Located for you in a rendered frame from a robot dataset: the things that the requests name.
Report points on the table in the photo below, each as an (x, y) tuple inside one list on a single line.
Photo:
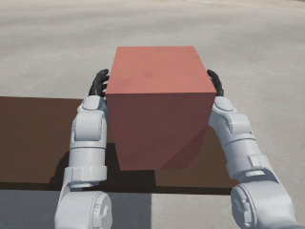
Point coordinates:
[(35, 138)]

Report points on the left robot forearm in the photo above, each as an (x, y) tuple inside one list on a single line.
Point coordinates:
[(87, 147)]

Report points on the right robot hand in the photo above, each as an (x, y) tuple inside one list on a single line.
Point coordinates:
[(216, 83)]

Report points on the left robot hand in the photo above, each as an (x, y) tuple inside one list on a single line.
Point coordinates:
[(97, 86)]

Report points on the right robot forearm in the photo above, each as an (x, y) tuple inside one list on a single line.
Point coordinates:
[(245, 162)]

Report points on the robot right upper arm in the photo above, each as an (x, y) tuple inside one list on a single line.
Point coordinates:
[(262, 205)]

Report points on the carton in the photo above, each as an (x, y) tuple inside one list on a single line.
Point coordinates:
[(159, 99)]

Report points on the robot left upper arm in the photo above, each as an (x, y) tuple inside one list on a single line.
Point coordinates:
[(84, 210)]

